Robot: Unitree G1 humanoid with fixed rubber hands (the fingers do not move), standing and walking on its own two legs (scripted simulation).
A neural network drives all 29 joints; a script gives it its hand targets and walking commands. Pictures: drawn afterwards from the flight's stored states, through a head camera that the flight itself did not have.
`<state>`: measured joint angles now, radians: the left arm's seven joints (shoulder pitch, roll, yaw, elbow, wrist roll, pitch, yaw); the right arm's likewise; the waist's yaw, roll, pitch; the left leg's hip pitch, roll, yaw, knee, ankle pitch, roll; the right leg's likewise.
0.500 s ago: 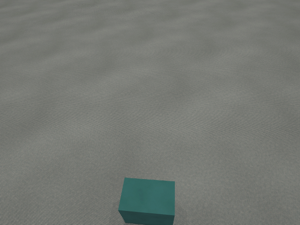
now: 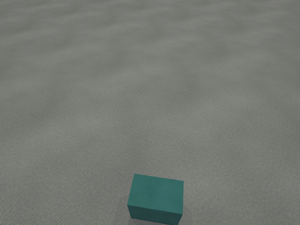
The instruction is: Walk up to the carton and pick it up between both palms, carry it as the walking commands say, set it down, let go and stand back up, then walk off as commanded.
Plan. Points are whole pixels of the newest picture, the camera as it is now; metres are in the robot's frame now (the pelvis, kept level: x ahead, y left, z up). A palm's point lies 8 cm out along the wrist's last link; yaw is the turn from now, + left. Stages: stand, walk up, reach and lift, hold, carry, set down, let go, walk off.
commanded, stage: walk up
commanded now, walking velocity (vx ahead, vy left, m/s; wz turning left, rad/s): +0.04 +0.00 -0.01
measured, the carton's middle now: (156, 200) +0.41 +0.00 -0.64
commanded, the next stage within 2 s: stand in 0.88 s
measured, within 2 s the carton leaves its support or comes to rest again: neither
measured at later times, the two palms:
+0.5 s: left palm out of the picture +0.01 +0.25 -0.13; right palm out of the picture +0.00 -0.21 -0.14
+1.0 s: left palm out of the picture +0.00 +0.22 -0.14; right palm out of the picture -0.02 -0.21 -0.15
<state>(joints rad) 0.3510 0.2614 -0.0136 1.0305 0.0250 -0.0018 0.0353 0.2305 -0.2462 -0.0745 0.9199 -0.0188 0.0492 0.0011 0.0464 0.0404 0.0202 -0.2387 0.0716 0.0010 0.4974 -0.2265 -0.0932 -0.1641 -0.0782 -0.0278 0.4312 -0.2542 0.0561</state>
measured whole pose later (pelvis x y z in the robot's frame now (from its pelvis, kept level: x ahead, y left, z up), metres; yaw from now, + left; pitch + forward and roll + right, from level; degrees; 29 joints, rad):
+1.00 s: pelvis +0.01 +0.00 +0.00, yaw -1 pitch -1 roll +0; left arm 0.32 0.14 -0.01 1.11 0.01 -0.02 0.03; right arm 0.34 -0.15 0.00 1.12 -0.01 0.00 -0.04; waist 0.00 0.03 0.01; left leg -0.16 0.07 0.02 0.40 -0.22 -0.05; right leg -0.13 0.02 -0.07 0.38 -0.23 -0.03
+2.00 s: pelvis -0.06 +0.05 -0.07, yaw -2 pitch +16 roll +0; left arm -0.07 0.14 0.05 0.44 -0.04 0.44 0.01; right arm -0.12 -0.28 -0.15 0.57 0.00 0.37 0.14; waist 0.00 0.03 0.01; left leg -0.91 0.02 0.06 1.00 -0.37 0.03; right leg -0.90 -0.04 0.02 1.00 -0.37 0.03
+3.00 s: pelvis -0.05 +0.04 -0.13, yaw -1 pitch +46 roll +0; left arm -0.94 0.29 0.28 0.81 -0.03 0.14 -0.05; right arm -0.95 -0.37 -0.33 0.87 0.06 0.11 0.13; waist -0.03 0.00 -0.12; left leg -1.58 0.01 0.02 1.12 -0.34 0.01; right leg -1.57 -0.02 0.03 1.13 -0.36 0.03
